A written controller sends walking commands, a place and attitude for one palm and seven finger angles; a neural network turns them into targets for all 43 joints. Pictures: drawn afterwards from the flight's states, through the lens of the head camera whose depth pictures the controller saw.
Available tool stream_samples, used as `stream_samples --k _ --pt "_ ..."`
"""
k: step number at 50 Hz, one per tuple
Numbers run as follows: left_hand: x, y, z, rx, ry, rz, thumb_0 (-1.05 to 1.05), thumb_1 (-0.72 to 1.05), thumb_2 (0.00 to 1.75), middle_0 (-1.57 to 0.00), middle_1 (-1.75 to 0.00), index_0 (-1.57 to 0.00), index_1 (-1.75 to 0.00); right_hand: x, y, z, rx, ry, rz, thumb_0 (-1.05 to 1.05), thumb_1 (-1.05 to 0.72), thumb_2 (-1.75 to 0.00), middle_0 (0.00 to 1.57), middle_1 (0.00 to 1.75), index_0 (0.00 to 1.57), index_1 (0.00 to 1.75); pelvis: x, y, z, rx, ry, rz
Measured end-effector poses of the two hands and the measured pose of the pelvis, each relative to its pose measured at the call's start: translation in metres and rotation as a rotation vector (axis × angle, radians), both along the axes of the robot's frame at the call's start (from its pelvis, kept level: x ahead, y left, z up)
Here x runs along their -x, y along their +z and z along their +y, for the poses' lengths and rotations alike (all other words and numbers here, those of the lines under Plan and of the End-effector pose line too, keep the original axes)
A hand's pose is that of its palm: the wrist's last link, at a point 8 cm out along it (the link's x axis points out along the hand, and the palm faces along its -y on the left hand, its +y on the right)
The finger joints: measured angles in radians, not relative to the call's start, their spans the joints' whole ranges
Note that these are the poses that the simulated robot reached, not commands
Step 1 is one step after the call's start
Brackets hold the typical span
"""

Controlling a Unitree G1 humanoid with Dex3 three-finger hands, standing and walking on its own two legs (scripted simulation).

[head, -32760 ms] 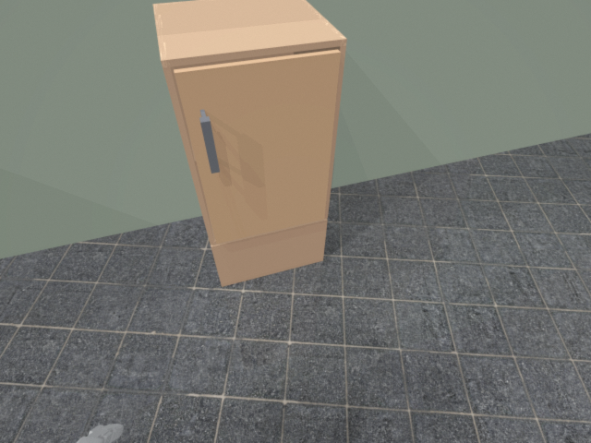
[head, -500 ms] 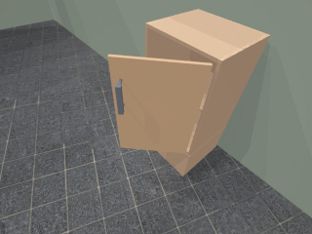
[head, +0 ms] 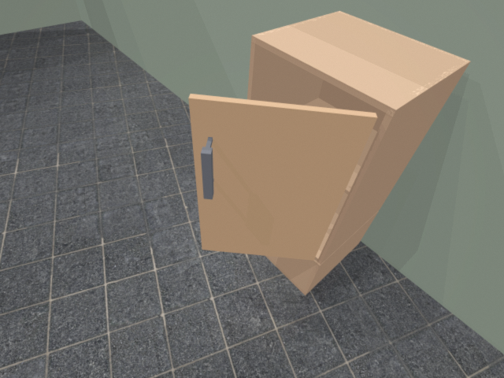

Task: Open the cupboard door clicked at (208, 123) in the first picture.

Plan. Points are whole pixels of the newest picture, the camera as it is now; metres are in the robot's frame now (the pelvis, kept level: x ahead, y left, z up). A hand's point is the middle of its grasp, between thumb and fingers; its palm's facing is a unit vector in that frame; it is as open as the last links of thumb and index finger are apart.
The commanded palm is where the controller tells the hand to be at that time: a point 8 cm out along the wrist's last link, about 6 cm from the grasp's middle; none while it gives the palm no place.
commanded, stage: come to a stop and stand still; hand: left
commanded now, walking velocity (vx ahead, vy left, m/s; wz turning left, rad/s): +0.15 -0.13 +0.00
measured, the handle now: (209, 168) +0.57 +0.14 -0.04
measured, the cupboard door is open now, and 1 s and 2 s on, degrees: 44 44 44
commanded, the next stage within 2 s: look again from close up in 0.96 s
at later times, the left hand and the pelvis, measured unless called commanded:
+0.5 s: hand out of the picture +0.12 +0.15 -0.15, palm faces +0.01 -0.97 -0.23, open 7.2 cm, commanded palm none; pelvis +0.02 -0.02 +0.01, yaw +0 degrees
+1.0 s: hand out of the picture -0.04 +0.15 -0.16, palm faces +0.05 -0.98 -0.17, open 7.4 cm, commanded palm none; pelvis +0.02 -0.01 +0.01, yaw +0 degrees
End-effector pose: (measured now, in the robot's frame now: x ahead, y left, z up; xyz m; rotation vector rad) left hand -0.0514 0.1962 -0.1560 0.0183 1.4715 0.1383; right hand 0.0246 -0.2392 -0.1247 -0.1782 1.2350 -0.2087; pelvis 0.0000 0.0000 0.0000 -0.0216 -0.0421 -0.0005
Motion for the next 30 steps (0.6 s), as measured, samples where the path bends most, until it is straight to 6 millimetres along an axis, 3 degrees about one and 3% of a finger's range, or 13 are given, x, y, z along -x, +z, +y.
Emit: stream_samples --k 4,9,16,21,30 --pt "-0.047 0.009 0.024 -0.031 -0.048 -0.057 0.01 0.91 0.9 -0.2 -0.3 -0.2 -0.3 0.004 0.005 0.021 -0.025 -0.027 0.037 0.0 -0.92 -0.89 0.19 0.3 0.2 0.3 -0.014 0.009 0.006 -0.022 -0.019 0.012" --pt "-0.106 0.023 0.038 -0.077 -0.077 -0.153 0.01 0.92 0.9 -0.2 -0.3 -0.2 -0.3 0.016 0.006 0.045 -0.075 -0.052 0.115 0.0 -0.92 -0.89 0.19 0.3 0.2 0.3 -0.028 0.018 0.008 -0.026 -0.026 0.02" --pt "-0.158 0.034 0.03 -0.118 -0.118 -0.225 0.01 0.92 0.9 -0.2 -0.3 -0.19 -0.3 0.023 -0.007 0.047 -0.126 -0.099 0.185 0.0 -0.91 -0.89 0.2 0.3 0.2 0.3 -0.035 0.016 -0.003 -0.022 -0.024 0.012" --pt "-0.167 0.033 0.009 -0.136 -0.139 -0.263 0.01 0.92 0.9 -0.2 -0.3 -0.2 -0.3 0.021 -0.022 0.022 -0.132 -0.124 0.192 0.0 -0.91 -0.89 0.2 0.3 0.2 0.3 -0.032 0.006 -0.018 -0.026 -0.03 0.014" --pt "-0.142 0.029 0.007 -0.122 -0.093 -0.284 0.0 0.93 0.9 -0.2 -0.3 -0.2 -0.3 0.002 -0.013 -0.007 -0.058 -0.065 0.124 0.0 -0.91 -0.89 0.19 0.3 0.2 0.3 -0.012 0.007 -0.017 -0.009 0.0 0.008"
